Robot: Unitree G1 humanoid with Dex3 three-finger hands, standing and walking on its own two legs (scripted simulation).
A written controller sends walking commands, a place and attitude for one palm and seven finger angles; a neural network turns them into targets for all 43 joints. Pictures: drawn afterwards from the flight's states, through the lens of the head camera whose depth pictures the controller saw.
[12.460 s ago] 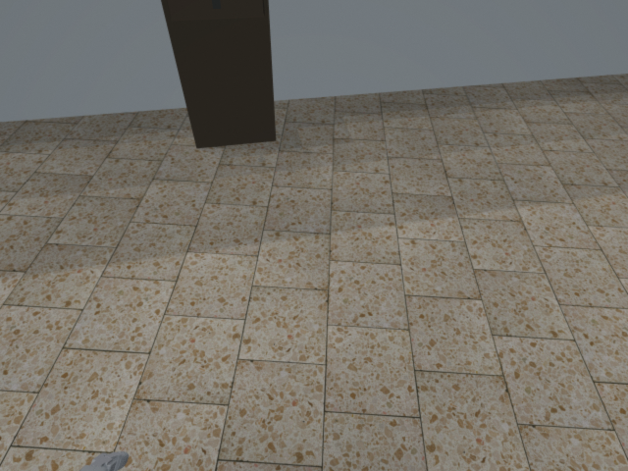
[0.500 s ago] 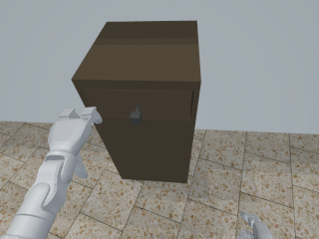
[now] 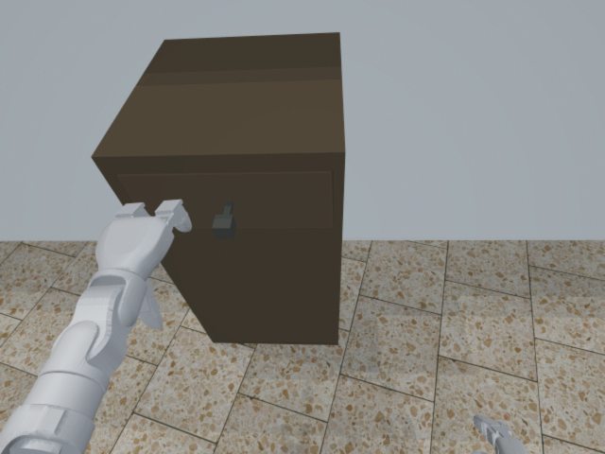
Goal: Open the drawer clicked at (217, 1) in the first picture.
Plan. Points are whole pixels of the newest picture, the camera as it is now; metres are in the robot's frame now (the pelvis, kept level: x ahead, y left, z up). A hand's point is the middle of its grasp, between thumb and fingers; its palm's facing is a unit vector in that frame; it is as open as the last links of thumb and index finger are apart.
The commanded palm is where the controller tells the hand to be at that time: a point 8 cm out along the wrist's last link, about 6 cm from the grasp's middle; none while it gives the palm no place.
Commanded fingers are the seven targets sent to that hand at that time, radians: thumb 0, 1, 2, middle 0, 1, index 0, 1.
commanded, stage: move the hooked fingers above the handle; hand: left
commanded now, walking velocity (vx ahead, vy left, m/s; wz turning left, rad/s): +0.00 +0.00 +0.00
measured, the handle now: (226, 218) +0.51 +0.20 -0.04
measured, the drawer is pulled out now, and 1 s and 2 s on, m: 0.00 0.00 0.00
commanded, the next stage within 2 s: none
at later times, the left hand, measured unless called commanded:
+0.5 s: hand (185, 245) +0.39 +0.22 +0.04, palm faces -0.04 -0.04 -1.00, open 13.8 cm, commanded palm +0.38 +0.23 +0.10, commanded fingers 0.00 -0.50 0.30 -0.30 -1.20 -0.30 -1.20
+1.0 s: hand (211, 222) +0.45 +0.20 +0.02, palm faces +0.00 -0.04 -1.00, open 13.8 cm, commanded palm +0.43 +0.21 +0.08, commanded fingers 0.00 -0.50 0.30 -0.30 -1.20 -0.30 -1.20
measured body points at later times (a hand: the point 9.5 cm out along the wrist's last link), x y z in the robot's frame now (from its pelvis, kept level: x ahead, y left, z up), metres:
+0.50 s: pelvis +0.00 +0.01 -0.01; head +0.04 -0.01 +0.44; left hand +0.39 +0.22 +0.09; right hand +0.13 -0.23 -0.14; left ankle -0.02 +0.11 -0.73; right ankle -0.01 -0.09 -0.73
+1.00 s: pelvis -0.01 +0.02 -0.01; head +0.06 +0.01 +0.43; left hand +0.44 +0.20 +0.08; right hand +0.04 -0.25 -0.15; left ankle -0.02 +0.11 -0.73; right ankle -0.01 -0.09 -0.73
